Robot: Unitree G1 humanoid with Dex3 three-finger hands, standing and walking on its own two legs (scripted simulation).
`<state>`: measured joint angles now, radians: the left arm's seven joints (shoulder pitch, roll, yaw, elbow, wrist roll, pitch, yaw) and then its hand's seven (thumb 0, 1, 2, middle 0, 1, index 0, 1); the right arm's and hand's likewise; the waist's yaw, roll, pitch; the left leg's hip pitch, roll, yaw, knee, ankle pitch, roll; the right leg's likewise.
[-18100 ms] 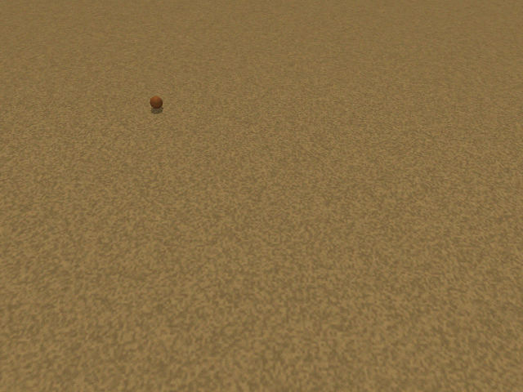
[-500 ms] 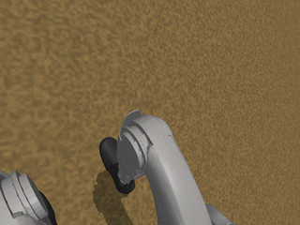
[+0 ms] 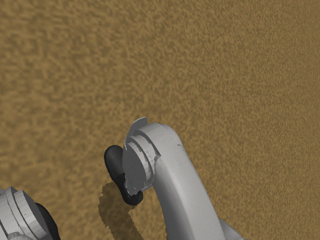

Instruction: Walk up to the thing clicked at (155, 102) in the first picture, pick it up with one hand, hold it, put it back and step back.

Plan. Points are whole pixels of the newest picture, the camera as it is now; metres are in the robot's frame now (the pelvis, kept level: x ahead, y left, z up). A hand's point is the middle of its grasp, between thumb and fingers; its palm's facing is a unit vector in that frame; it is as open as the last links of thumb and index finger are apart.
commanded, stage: close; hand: left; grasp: from above
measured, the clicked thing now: out of the picture +0.52 +0.32 -0.28
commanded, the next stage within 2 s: settle in 0.60 s
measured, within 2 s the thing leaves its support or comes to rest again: leaves its support in 0.94 s
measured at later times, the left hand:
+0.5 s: hand out of the picture +0.49 +0.31 -0.26, palm faces -0.45 -0.15 -0.88, open 10.2 cm
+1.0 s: hand out of the picture +0.51 +0.32 -0.25, palm faces -0.42 -0.15 -0.90, open 10.1 cm
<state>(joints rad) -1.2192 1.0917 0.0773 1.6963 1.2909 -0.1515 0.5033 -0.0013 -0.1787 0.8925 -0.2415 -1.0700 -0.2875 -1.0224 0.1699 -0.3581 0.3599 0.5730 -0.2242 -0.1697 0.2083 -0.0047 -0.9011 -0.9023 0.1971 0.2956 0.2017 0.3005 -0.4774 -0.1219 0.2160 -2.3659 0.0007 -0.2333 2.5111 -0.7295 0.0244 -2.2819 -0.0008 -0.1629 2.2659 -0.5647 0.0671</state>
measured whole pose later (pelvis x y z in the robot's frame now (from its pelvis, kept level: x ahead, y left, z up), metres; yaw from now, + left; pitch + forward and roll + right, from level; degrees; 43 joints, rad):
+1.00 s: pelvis +0.00 +0.00 +0.00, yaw +0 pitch +33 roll -17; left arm -1.18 1.08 0.13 1.56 1.29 -0.14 0.43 0.00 -0.04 0.60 -0.54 -0.88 -0.61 -0.78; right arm 0.20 -0.37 0.33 0.57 -0.21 -0.14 0.20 0.00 -0.91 -0.90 0.20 0.30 0.20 0.30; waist -0.45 -0.10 0.19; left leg -2.38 0.00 -0.23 2.50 -0.73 0.02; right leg -2.29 -0.01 -0.16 2.26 -0.57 0.05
